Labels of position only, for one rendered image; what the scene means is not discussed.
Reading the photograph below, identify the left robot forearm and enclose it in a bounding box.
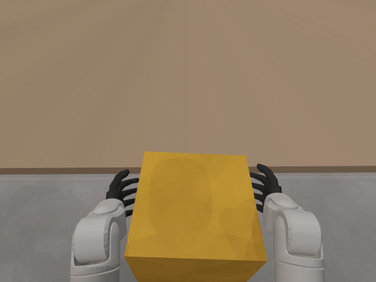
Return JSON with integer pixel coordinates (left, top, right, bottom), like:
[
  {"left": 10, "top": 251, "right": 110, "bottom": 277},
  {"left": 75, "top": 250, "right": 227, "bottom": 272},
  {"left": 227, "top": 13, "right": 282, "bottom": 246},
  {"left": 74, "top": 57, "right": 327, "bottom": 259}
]
[{"left": 70, "top": 199, "right": 127, "bottom": 282}]

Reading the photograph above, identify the robot right hand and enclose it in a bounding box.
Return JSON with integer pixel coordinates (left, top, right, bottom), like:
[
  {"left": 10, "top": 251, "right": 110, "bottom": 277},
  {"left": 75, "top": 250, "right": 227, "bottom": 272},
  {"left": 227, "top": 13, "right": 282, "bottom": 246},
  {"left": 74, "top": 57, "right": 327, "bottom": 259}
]
[{"left": 249, "top": 164, "right": 282, "bottom": 213}]

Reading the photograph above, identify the carton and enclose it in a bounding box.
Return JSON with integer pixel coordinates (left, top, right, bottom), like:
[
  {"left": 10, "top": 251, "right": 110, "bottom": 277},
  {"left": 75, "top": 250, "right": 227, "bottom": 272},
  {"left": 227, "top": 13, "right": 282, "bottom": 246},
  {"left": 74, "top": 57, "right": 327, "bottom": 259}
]
[{"left": 124, "top": 152, "right": 267, "bottom": 282}]

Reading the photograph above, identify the right robot forearm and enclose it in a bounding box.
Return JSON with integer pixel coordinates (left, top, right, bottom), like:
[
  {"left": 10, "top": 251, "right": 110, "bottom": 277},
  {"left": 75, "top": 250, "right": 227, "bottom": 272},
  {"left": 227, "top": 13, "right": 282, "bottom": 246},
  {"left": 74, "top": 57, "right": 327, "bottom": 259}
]
[{"left": 263, "top": 193, "right": 325, "bottom": 282}]

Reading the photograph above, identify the robot left hand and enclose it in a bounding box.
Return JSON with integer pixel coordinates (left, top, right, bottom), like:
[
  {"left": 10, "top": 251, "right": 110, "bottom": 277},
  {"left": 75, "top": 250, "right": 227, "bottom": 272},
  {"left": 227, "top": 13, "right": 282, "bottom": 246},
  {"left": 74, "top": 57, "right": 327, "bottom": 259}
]
[{"left": 106, "top": 169, "right": 139, "bottom": 217}]

